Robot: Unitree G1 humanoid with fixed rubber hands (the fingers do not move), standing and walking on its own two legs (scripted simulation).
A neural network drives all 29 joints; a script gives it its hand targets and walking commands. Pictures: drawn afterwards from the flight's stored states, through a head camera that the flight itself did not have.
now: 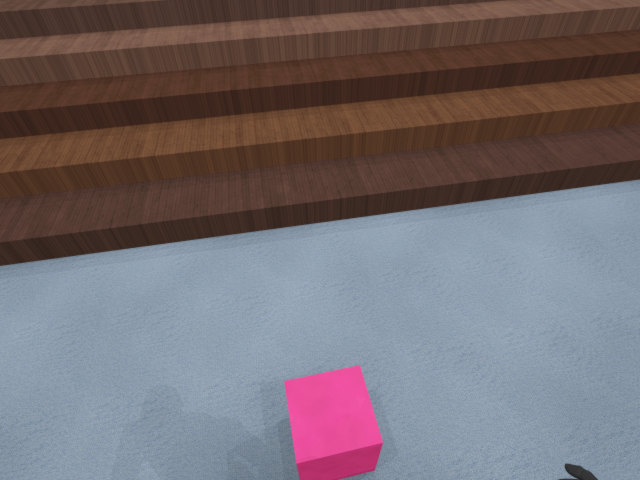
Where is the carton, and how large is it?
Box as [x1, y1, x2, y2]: [284, 365, 382, 479]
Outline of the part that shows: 359,365 284,381 296,464 300,479 338,479 374,470 382,441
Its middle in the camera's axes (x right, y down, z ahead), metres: +0.03 +0.53 +1.06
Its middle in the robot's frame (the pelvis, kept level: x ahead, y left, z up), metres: +0.41 +0.01 -0.66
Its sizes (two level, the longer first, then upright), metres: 0.210 0.200 0.250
